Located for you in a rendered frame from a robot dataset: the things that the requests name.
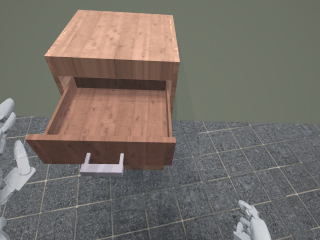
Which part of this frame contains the robot left hand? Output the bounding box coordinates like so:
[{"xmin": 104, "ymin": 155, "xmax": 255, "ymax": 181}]
[{"xmin": 0, "ymin": 98, "xmax": 36, "ymax": 214}]

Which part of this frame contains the left robot forearm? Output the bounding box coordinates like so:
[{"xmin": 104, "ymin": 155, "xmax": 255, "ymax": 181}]
[{"xmin": 0, "ymin": 216, "xmax": 10, "ymax": 240}]

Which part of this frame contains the drawer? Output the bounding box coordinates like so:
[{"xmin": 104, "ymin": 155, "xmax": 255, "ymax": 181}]
[{"xmin": 25, "ymin": 76, "xmax": 176, "ymax": 166}]

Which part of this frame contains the cabinet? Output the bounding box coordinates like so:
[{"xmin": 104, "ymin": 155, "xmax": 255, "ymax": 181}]
[{"xmin": 44, "ymin": 10, "xmax": 180, "ymax": 170}]

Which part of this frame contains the robot right hand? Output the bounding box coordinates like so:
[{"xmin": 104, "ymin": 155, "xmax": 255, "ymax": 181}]
[{"xmin": 233, "ymin": 200, "xmax": 272, "ymax": 240}]

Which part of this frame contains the handle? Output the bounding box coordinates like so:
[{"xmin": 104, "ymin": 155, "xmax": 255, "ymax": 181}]
[{"xmin": 80, "ymin": 153, "xmax": 124, "ymax": 177}]

